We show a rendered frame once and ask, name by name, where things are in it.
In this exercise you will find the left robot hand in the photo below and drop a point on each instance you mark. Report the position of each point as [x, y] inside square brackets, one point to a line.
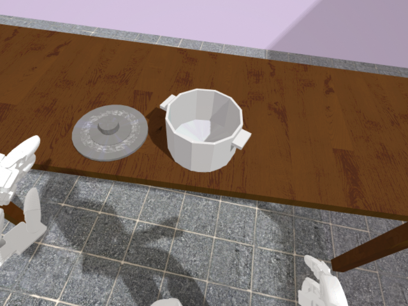
[12, 168]

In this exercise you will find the lid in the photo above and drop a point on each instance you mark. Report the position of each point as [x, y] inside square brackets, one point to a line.
[95, 145]

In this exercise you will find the knob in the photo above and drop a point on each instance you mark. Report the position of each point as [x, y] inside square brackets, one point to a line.
[109, 125]

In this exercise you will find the table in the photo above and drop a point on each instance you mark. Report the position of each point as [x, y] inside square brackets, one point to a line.
[325, 138]

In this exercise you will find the right robot hand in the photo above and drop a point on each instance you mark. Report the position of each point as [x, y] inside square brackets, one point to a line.
[328, 292]

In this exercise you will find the pot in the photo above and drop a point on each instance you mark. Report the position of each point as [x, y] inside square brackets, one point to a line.
[203, 128]

